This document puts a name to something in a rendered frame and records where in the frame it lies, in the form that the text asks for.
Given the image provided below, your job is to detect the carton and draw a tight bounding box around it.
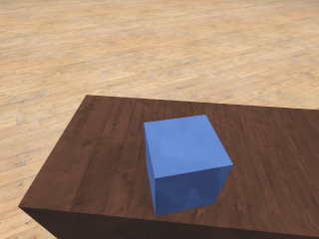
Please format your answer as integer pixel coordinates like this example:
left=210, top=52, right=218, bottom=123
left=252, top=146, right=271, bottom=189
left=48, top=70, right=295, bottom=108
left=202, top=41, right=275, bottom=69
left=144, top=115, right=233, bottom=216

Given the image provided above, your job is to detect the pedestal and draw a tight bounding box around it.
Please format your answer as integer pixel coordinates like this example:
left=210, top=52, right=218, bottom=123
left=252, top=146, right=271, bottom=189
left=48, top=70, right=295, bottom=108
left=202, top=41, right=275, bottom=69
left=18, top=95, right=319, bottom=239

